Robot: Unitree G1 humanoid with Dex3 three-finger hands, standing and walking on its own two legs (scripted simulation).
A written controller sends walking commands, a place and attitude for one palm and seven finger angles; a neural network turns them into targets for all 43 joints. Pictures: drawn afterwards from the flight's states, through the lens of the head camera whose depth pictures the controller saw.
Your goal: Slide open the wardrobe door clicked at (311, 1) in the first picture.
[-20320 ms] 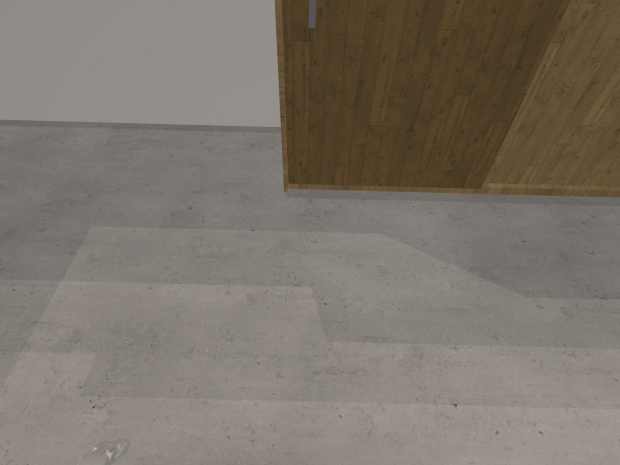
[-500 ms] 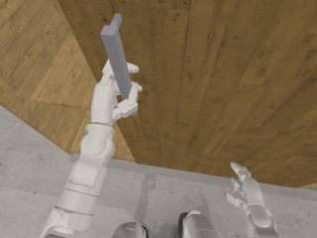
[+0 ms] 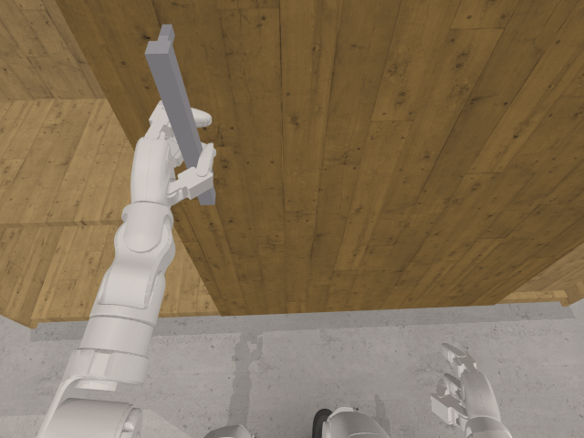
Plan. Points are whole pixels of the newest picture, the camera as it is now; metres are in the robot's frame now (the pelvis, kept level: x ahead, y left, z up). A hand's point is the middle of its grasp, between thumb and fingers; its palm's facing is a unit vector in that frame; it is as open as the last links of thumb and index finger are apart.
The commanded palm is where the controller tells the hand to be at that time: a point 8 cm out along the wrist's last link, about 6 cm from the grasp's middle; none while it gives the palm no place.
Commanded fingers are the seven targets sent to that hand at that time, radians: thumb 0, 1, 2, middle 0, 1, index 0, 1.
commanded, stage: step sideways, sliding the door along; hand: left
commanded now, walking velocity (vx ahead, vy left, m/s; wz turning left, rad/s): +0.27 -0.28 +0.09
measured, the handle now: (190, 130) +0.46 +0.15 +0.14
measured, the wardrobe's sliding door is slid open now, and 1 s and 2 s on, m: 0.63 0.67 0.67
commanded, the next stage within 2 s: stop walking and hold the door there in 0.54 s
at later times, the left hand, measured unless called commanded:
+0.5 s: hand (249, 163) +0.42 +0.07 +0.13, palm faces +0.39 -0.92 -0.09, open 6.3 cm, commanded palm +0.39 +0.04 +0.13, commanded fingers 0.00 0.90 0.90 -0.45 -1.40 -0.45 -1.40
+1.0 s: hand (245, 163) +0.43 +0.08 +0.12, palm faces +0.55 -0.80 -0.25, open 6.3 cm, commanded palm +0.39 +0.09 +0.12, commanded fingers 0.00 0.90 0.90 -0.45 -1.40 -0.45 -1.40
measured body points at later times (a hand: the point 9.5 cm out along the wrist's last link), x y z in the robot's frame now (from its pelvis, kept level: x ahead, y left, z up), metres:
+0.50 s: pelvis +0.01 -0.17 +0.00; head +0.07 -0.15 +0.44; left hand +0.39 +0.12 +0.14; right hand +0.19 -0.40 -0.11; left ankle +0.01 -0.02 -0.72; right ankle +0.03 -0.30 -0.67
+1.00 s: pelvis +0.07 -0.25 +0.00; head +0.11 -0.24 +0.45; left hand +0.39 +0.12 +0.14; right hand +0.27 -0.51 -0.08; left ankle +0.08 -0.19 -0.72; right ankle +0.10 -0.39 -0.71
